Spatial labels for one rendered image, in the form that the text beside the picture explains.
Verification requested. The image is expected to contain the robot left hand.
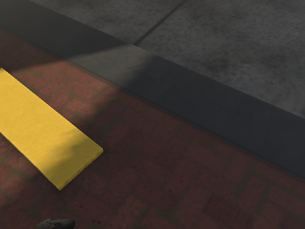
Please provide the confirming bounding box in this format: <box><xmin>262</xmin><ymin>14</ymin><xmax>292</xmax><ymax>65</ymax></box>
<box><xmin>33</xmin><ymin>219</ymin><xmax>75</xmax><ymax>229</ymax></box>

